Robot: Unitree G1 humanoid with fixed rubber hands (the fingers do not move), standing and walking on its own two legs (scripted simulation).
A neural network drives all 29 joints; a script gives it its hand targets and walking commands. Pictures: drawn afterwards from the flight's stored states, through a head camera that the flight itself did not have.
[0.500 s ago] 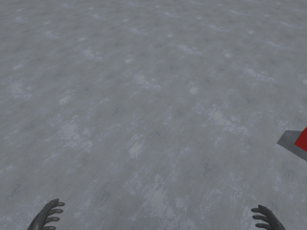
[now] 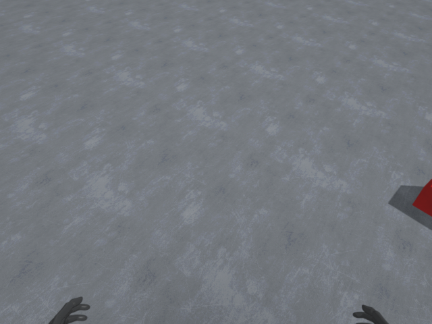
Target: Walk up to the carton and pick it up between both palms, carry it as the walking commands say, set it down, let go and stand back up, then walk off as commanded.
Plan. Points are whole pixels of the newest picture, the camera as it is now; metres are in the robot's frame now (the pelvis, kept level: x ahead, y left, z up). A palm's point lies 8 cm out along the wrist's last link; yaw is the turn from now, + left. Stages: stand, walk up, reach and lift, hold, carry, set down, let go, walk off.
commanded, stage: stand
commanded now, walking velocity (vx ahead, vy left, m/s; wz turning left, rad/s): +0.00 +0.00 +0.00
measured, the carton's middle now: out of the picture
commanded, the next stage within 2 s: walk up in 1.46 s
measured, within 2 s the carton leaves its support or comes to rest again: neither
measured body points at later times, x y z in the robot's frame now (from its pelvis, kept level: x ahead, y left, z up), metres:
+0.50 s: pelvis +0.00 +0.00 +0.01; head +0.00 +0.00 +0.46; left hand +0.11 +0.31 -0.10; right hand +0.11 -0.31 -0.10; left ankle +0.00 +0.12 -0.73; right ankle +0.00 -0.12 -0.73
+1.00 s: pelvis +0.00 +0.00 +0.02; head +0.01 +0.00 +0.47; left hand +0.11 +0.32 -0.10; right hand +0.11 -0.32 -0.10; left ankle +0.00 +0.12 -0.73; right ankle +0.00 -0.12 -0.73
